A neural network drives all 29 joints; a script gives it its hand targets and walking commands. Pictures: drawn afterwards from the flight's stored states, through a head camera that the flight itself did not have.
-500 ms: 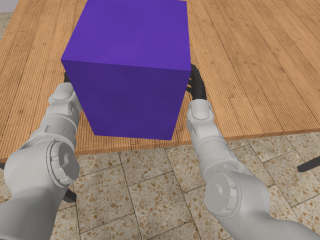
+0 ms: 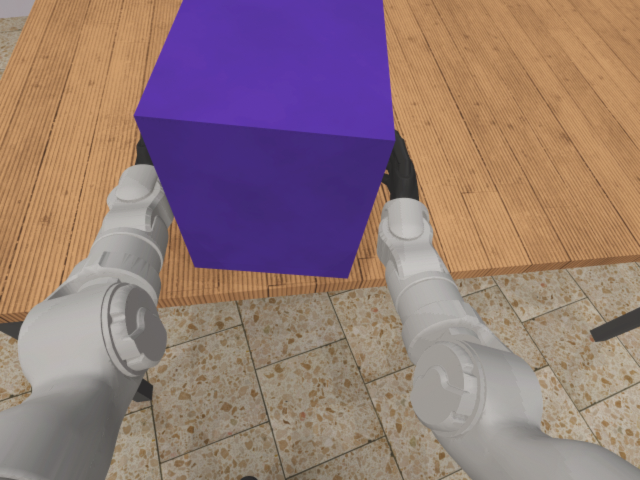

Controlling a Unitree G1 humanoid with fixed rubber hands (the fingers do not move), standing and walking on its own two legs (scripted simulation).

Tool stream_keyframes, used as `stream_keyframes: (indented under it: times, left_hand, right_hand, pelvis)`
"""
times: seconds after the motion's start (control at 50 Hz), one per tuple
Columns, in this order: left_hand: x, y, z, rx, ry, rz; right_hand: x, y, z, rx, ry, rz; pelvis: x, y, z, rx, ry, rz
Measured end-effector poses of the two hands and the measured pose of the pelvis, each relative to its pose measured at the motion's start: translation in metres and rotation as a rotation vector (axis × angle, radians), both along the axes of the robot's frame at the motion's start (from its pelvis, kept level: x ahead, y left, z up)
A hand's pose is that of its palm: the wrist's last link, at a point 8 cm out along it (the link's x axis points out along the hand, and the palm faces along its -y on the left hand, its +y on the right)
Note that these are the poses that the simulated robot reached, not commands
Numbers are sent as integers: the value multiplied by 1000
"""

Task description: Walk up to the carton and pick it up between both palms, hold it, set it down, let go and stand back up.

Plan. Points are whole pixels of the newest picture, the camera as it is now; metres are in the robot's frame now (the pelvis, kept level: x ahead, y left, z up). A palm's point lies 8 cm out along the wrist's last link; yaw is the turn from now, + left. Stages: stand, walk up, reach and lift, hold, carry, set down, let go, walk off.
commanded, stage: reach and lift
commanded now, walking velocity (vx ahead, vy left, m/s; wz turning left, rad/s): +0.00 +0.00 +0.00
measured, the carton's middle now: (279, 146) +0.48 +0.06 +0.11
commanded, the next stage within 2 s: none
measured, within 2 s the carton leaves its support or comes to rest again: leaves its support in 1.66 s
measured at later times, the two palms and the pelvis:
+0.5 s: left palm (157, 164) +0.48 +0.20 +0.08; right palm (398, 193) +0.44 -0.09 +0.08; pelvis +0.00 +0.00 +0.00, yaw +0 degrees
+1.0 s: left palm (159, 167) +0.47 +0.20 +0.08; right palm (401, 201) +0.43 -0.09 +0.08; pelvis -0.01 +0.00 +0.00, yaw +0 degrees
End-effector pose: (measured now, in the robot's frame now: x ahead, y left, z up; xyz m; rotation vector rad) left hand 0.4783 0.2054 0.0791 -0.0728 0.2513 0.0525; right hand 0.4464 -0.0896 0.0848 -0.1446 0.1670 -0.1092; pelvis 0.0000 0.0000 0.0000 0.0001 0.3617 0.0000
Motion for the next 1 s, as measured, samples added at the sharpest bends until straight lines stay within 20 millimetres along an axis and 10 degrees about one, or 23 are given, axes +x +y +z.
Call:
stream_keyframes:
  times: [1.0]
  left_hand:
    - [-6, -4, 2, 56, -4, -22]
  right_hand:
    - [-12, -2, -3, 51, -9, -44]
  pelvis:
    - [-5, 3, 0, -3, -13, -1]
